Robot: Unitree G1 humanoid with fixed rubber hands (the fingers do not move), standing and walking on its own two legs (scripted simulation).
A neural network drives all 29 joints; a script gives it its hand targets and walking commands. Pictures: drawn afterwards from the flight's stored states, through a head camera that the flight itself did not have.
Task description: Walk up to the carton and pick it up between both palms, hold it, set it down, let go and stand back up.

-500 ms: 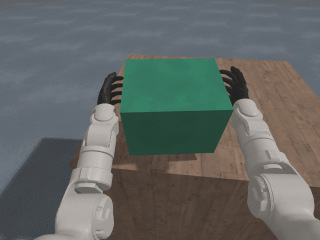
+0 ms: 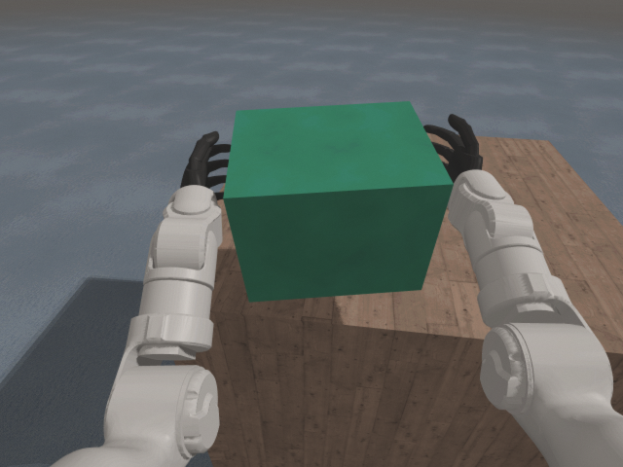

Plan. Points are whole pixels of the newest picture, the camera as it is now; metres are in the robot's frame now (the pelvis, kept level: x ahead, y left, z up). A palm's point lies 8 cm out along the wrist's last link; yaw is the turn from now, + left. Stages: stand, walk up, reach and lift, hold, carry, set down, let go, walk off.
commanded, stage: reach and lift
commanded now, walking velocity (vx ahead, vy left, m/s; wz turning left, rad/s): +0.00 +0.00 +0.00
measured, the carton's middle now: (329, 201) +0.41 +0.00 +0.19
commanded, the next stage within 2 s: hold in 1.14 s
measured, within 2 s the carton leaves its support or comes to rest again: neither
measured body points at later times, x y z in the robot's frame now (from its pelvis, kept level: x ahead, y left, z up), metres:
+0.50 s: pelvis +0.02 +0.00 +0.00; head -0.05 +0.01 +0.45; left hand +0.42 +0.17 +0.25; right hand +0.43 -0.16 +0.26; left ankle +0.03 +0.12 -0.75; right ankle +0.05 -0.13 -0.75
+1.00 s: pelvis +0.01 +0.00 +0.00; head -0.07 +0.01 +0.44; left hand +0.40 +0.16 +0.28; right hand +0.41 -0.17 +0.31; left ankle +0.03 +0.12 -0.75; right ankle +0.05 -0.13 -0.75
